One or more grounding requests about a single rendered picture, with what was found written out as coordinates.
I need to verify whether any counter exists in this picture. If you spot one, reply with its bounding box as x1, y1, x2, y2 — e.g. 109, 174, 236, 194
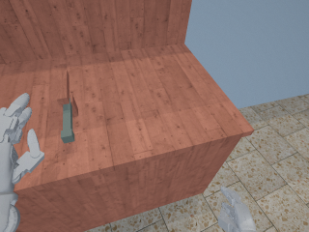
0, 0, 254, 232

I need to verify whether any tap lever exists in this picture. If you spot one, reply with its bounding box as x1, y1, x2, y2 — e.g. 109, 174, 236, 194
61, 103, 75, 144

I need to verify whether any left robot hand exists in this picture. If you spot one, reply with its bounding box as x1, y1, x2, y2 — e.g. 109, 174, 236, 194
0, 93, 44, 192

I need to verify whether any right robot hand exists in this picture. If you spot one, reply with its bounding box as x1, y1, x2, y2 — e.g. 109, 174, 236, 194
217, 186, 257, 232

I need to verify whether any robot left forearm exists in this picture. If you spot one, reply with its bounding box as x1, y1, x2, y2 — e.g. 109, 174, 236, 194
0, 191, 20, 232

